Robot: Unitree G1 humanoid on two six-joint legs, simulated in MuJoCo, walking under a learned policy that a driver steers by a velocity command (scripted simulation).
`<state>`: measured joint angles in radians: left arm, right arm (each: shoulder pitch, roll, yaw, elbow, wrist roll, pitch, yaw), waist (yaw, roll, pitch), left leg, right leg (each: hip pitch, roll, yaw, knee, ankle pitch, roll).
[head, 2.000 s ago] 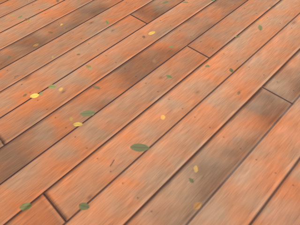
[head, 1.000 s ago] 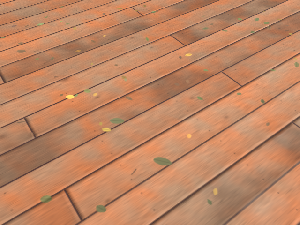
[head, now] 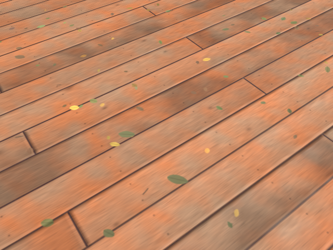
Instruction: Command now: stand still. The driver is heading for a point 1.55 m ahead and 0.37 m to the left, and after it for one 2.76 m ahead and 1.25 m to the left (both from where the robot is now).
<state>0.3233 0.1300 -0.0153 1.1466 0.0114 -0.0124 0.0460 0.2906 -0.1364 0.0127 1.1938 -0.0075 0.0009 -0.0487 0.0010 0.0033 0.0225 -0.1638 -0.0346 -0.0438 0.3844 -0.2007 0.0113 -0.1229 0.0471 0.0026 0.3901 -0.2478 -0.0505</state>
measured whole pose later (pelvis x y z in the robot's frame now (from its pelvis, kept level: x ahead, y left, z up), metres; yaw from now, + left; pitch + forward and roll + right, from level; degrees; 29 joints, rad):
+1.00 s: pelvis +0.31 +0.05 -0.03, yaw +1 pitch +1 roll +0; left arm -0.01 0.17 0.04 0.91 0.02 -0.07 -0.01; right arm 0.54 -0.13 -0.01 1.14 -0.02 -0.10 -0.02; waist -0.04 -0.01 0.07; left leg 0.15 -0.05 0.05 0.37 -0.47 0.06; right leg -0.47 0.03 -0.13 0.53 -0.11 -0.15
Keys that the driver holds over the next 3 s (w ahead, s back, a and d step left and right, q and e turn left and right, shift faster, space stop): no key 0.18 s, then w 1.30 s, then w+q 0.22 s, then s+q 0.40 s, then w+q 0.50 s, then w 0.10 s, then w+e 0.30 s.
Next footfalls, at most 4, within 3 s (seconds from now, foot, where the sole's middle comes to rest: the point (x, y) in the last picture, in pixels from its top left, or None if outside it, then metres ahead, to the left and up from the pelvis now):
0.52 left None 0.13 0.13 -0.78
1.00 right None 0.48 -0.01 -0.78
1.54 left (144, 189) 0.80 0.14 -0.78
2.08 right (170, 153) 1.01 0.02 -0.78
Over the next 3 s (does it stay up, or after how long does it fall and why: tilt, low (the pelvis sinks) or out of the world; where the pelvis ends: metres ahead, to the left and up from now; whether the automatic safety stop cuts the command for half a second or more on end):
stays up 1.03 0.19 -0.03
